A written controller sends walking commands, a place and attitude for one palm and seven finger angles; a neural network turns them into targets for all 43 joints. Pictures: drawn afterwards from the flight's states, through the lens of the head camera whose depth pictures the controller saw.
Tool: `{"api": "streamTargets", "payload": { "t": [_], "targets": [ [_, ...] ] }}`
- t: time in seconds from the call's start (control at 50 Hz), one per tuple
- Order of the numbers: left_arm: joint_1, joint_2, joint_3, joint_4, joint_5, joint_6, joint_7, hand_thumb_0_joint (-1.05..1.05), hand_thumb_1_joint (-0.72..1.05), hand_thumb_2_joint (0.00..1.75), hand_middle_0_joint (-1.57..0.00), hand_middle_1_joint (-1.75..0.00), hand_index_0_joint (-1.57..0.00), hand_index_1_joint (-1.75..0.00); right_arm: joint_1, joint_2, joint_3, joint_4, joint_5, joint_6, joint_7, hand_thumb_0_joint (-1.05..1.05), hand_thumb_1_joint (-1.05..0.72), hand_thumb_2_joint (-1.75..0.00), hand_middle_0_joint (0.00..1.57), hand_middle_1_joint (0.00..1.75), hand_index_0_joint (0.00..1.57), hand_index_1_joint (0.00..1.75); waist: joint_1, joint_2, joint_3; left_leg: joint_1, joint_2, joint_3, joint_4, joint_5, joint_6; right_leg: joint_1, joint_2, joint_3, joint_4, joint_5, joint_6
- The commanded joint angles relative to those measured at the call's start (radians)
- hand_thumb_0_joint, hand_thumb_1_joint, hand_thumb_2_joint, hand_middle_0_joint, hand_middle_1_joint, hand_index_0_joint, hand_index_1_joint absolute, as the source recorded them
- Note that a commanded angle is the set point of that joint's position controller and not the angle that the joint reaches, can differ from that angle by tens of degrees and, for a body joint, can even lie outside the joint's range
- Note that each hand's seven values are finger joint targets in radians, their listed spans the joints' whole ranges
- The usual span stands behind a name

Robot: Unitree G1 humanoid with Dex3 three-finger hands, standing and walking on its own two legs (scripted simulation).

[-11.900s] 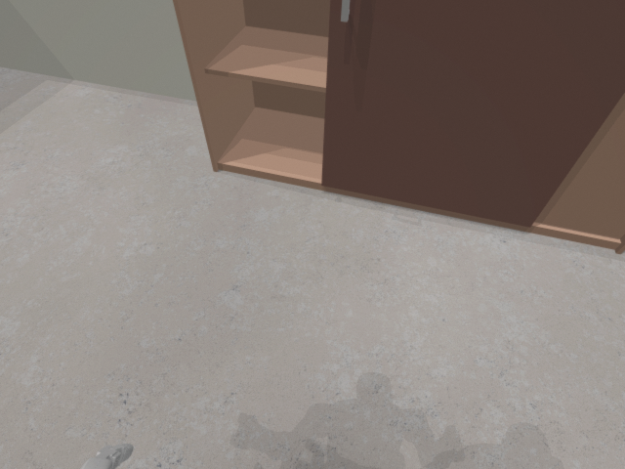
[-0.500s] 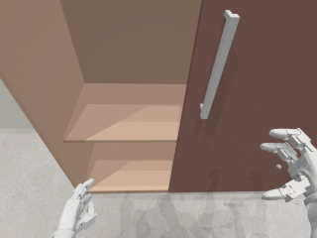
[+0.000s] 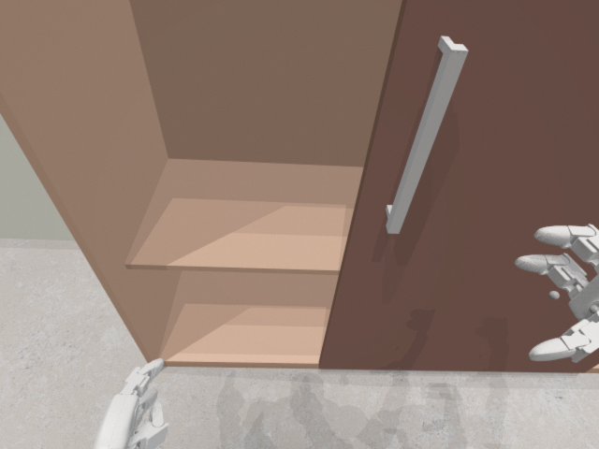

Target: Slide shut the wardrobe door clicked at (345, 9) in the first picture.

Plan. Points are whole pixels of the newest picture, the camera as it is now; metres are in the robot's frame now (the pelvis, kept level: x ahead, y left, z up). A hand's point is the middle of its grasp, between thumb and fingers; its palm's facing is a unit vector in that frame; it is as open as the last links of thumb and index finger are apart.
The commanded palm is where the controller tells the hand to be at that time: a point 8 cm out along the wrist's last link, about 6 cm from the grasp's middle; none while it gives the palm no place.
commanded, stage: raise the hand with hooked fingers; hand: right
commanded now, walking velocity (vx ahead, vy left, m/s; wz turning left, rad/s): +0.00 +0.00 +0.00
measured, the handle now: (415, 150) +0.50 -0.15 +0.17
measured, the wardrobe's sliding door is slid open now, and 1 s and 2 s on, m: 0.53 0.53 0.53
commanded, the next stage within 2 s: move the hooked fingers beside the handle in 0.26 s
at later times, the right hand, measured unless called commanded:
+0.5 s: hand (542, 291) +0.28 -0.27 +0.14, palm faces +0.04 +1.00 -0.07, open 14.0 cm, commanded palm +0.26 -0.31 +0.14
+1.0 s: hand (506, 250) +0.35 -0.25 +0.13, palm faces +0.00 +1.00 -0.04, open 14.0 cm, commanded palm +0.32 -0.30 +0.13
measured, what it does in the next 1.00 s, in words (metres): stands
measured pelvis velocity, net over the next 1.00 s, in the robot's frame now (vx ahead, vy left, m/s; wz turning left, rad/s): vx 0.01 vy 0.00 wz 0.02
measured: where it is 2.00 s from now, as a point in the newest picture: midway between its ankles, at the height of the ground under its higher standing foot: outside the picture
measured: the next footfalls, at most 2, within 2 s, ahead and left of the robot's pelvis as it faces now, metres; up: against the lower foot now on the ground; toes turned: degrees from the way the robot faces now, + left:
none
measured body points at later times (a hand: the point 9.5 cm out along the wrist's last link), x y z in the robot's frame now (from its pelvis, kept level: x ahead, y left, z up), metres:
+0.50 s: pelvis +0.00 +0.01 +0.00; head +0.00 +0.03 +0.45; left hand +0.18 +0.25 -0.08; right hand +0.27 -0.32 +0.14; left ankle -0.01 +0.10 -0.73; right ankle +0.04 -0.10 -0.73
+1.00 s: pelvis +0.01 +0.00 +0.00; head +0.02 +0.01 +0.45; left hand +0.15 +0.26 -0.09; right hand +0.34 -0.30 +0.14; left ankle -0.01 +0.10 -0.73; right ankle +0.04 -0.10 -0.73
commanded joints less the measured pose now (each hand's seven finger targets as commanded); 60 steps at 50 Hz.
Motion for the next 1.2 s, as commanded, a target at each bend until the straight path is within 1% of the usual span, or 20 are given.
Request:
{"api": "streamTargets", "payload": {
  "t": [0.0, 0.06, 0.08, 0.16, 0.34, 0.38, 0.44, 0.46, 0.5, 0.62, 0.66, 0.68, 0.8, 0.86, 0.88, 0.96, 1.0, 1.04, 1.1, 1.18],
  "targets": [
    [-0.119, 0.113, 0.044, -0.163, 0.001, -0.066, 0.013, 0.0, 0.9, 0.9, -0.2, -0.3, -0.2, -0.3, -0.255, -0.294, -0.13, -0.246, 0.025, -0.087, -0.034, 0.0, 0.5, -0.3, 0.3, 1.2, 0.3, 1.2, -0.005, -0.043, -0.169, -0.041, -0.002, -0.05, -0.1, 0.127, -0.008, 0.148, 0.006, 0.062, -0.075, 0.089, -0.023],
    [-0.115, 0.112, 0.045, -0.159, 0.001, -0.071, 0.019, 0.0, 0.9, 0.9, -0.2, -0.3, -0.2, -0.3, -0.255, -0.289, -0.131, -0.242, 0.017, -0.092, -0.04, 0.0, 0.5, -0.3, 0.3, 1.2, 0.3, 1.2, -0.005, -0.073, -0.173, -0.035, -0.001, -0.046, -0.098, 0.141, -0.006, 0.168, 0.004, 0.064, -0.085, 0.1, -0.021],
    [-0.109, 0.112, 0.043, -0.157, 0.003, -0.07, 0.018, 0.0, 0.9, 0.9, -0.2, -0.3, -0.2, -0.3, -0.247, -0.295, -0.13, -0.235, 0.014, -0.09, -0.041, 0.0, 0.5, -0.3, 0.3, 1.2, 0.3, 1.2, -0.006, -0.029, -0.166, -0.029, -0.002, -0.048, -0.104, 0.136, -0.008, 0.149, 0.003, 0.061, -0.082, 0.094, -0.023],
    [-0.117, 0.114, 0.043, -0.155, -0.002, -0.076, 0.023, 0.0, 0.9, 0.9, -0.2, -0.3, -0.2, -0.3, -0.252, -0.265, -0.102, -0.215, 0.018, -0.084, -0.023, 0.0, 0.5, -0.3, 0.3, 1.2, 0.3, 1.2, 0.002, -0.051, -0.158, -0.039, 0.001, -0.051, -0.104, 0.141, -0.01, 0.158, 0.005, 0.059, -0.084, 0.087, -0.022],
    [-0.118, 0.115, 0.043, -0.154, -0.005, -0.074, 0.022, 0.0, 0.9, 0.9, -0.2, -0.3, -0.2, -0.3, -0.239, -0.265, -0.108, -0.157, 0.032, -0.07, -0.008, 0.0, 0.5, -0.3, 0.3, 1.2, 0.3, 1.2, 0.004, 0.021, -0.147, -0.047, 0.008, -0.073, -0.104, 0.151, -0.022, 0.117, 0.008, 0.053, -0.063, 0.08, -0.025],
    [-0.119, 0.114, 0.04, -0.148, -0.005, -0.072, 0.023, 0.0, 0.9, 0.9, -0.2, -0.3, -0.2, -0.3, -0.297, -0.28, -0.101, -0.178, 0.024, -0.078, -0.013, 0.0, 0.5, -0.3, 0.3, 1.2, 0.3, 1.2, 0.006, -0.027, -0.159, -0.04, 0.01, -0.078, -0.1, 0.156, -0.019, 0.125, 0.01, 0.047, -0.054, 0.09, -0.024],
    [-0.108, 0.113, 0.041, -0.138, -0.005, -0.07, 0.033, 0.0, 0.9, 0.9, -0.2, -0.3, -0.2, -0.3, -0.388, -0.285, -0.089, -0.137, 0.016, -0.091, -0.017, 0.0, 0.5, -0.3, 0.3, 1.2, 0.3, 1.2, 0.026, -0.004, -0.161, -0.064, 0.006, -0.078, -0.102, 0.138, -0.023, 0.132, 0.01, 0.054, -0.054, 0.07, -0.026],
    [-0.107, 0.115, 0.04, -0.135, -0.007, -0.069, 0.036, 0.0, 0.9, 0.9, -0.2, -0.3, -0.2, -0.3, -0.41, -0.281, -0.077, -0.123, 0.011, -0.096, -0.016, 0.0, 0.5, -0.3, 0.3, 1.2, 0.3, 1.2, 0.028, -0.031, -0.152, -0.071, 0.007, -0.075, -0.1, 0.122, -0.021, 0.13, 0.01, 0.054, -0.057, 0.058, -0.023],
    [-0.096, 0.117, 0.041, -0.128, -0.006, -0.064, 0.039, 0.0, 0.9, 0.9, -0.2, -0.3, -0.2, -0.3, -0.437, -0.287, -0.07, -0.073, 0.007, -0.098, -0.015, 0.0, 0.5, -0.3, 0.3, 1.2, 0.3, 1.2, 0.037, 0.009, -0.152, -0.074, 0.01, -0.088, -0.104, 0.113, -0.023, 0.112, 0.009, 0.054, -0.048, 0.048, -0.025],
    [-0.088, 0.118, 0.041, -0.137, -0.007, -0.056, 0.035, 0.0, 0.9, 0.9, -0.2, -0.3, -0.2, -0.3, -0.512, -0.295, -0.057, -0.029, -0.012, -0.105, -0.012, 0.0, 0.5, -0.3, 0.3, 1.2, 0.3, 1.2, 0.028, -0.05, -0.218, -0.053, 0.012, -0.075, -0.073, 0.185, -0.016, 0.136, 0.01, 0.055, -0.038, 0.107, -0.024],
    [-0.077, 0.122, 0.047, -0.144, -0.004, -0.054, 0.031, 0.0, 0.9, 0.9, -0.2, -0.3, -0.2, -0.3, -0.451, -0.316, -0.1, -0.001, -0.005, -0.104, -0.018, 0.0, 0.5, -0.3, 0.3, 1.2, 0.3, 1.2, 0.013, -0.002, -0.249, -0.035, 0.01, -0.069, -0.064, 0.223, -0.016, 0.141, 0.008, 0.054, -0.035, 0.139, -0.025],
    [-0.078, 0.122, 0.045, -0.147, -0.002, -0.051, 0.026, 0.0, 0.9, 0.9, -0.2, -0.3, -0.2, -0.3, -0.417, -0.313, -0.101, 0.003, -0.004, -0.101, -0.02, 0.0, 0.5, -0.3, 0.3, 1.2, 0.3, 1.2, 0.004, 0.0, -0.25, -0.017, 0.012, -0.075, -0.065, 0.237, -0.017, 0.122, 0.008, 0.047, -0.031, 0.15, -0.027],
    [-0.067, 0.124, 0.052, -0.158, -0.006, -0.037, 0.019, 0.0, 0.9, 0.9, -0.2, -0.3, -0.2, -0.3, -0.484, -0.282, -0.066, -0.008, -0.018, -0.086, -0.042, 0.0, 0.5, -0.3, 0.3, 1.2, 0.3, 1.2, 0.021, -0.008, -0.218, -0.063, 0.006, -0.06, -0.057, 0.239, -0.016, 0.121, 0.005, 0.045, -0.039, 0.153, -0.027],
    [-0.056, 0.121, 0.056, -0.161, -0.004, -0.034, 0.021, 0.0, 0.9, 0.9, -0.2, -0.3, -0.2, -0.3, -0.496, -0.269, -0.059, -0.037, -0.026, -0.092, -0.057, 0.0, 0.5, -0.3, 0.3, 1.2, 0.3, 1.2, 0.022, -0.043, -0.263, -0.059, 0.004, -0.054, -0.049, 0.253, -0.013, 0.165, 0.004, 0.048, -0.039, 0.185, -0.025],
    [-0.051, 0.123, 0.057, -0.154, -0.001, -0.029, 0.021, 0.0, 0.9, 0.9, -0.2, -0.3, -0.2, -0.3, -0.498, -0.266, -0.056, -0.03, -0.026, -0.091, -0.064, 0.0, 0.5, -0.3, 0.3, 1.2, 0.3, 1.2, 0.027, 0.003, -0.25, -0.059, 0.001, -0.057, -0.054, 0.262, -0.015, 0.153, 0.001, 0.043, -0.031, 0.186, -0.029],
    [-0.041, 0.125, 0.058, -0.147, -0.002, -0.021, 0.024, 0.0, 0.9, 0.9, -0.2, -0.3, -0.2, -0.3, -0.548, -0.256, -0.04, -0.02, -0.037, -0.095, -0.078, 0.0, 0.5, -0.3, 0.3, 1.2, 0.3, 1.2, 0.035, -0.033, -0.251, -0.079, 0.001, -0.049, -0.049, 0.227, -0.011, 0.167, -0.001, 0.055, -0.046, 0.169, -0.021],
    [-0.036, 0.126, 0.059, -0.138, -0.001, -0.012, 0.025, 0.0, 0.9, 0.9, -0.2, -0.3, -0.2, -0.3, -0.579, -0.266, -0.041, 0.0, -0.041, -0.095, -0.087, 0.0, 0.5, -0.3, 0.3, 1.2, 0.3, 1.2, 0.043, -0.002, -0.243, -0.078, 0.001, -0.055, -0.055, 0.233, -0.013, 0.156, -0.001, 0.051, -0.041, 0.162, -0.025],
    [-0.038, 0.124, 0.057, -0.141, -0.002, -0.011, 0.025, 0.0, 0.9, 0.9, -0.2, -0.3, -0.2, -0.3, -0.603, -0.225, 0.0, -0.003, -0.046, -0.095, -0.089, 0.0, 0.5, -0.3, 0.3, 1.2, 0.3, 1.2, 0.045, -0.042, -0.259, -0.089, 0.002, -0.053, -0.05, 0.23, -0.01, 0.178, -0.001, 0.056, -0.044, 0.17, -0.021],
    [-0.024, 0.131, 0.056, -0.129, -0.001, 0.005, 0.024, 0.0, 0.9, 0.9, -0.2, -0.3, -0.2, -0.3, -0.631, -0.254, -0.016, 0.073, -0.055, -0.086, -0.103, 0.0, 0.5, -0.3, 0.3, 1.2, 0.3, 1.2, 0.052, 0.012, -0.223, -0.1, 0.0, -0.052, -0.054, 0.207, -0.011, 0.136, -0.003, 0.058, -0.045, 0.139, -0.021],
    [-0.019, 0.128, 0.057, -0.136, 0.001, 0.015, 0.019, 0.0, 0.9, 0.9, -0.2, -0.3, -0.2, -0.3, -0.685, -0.242, 0.007, 0.061, -0.069, -0.104, -0.115, 0.0, 0.5, -0.3, 0.3, 1.2, 0.3, 1.2, 0.049, -0.04, -0.285, -0.089, 0.001, -0.057, -0.045, 0.225, -0.005, 0.178, -0.003, 0.057, -0.034, 0.176, -0.019]
  ]
}}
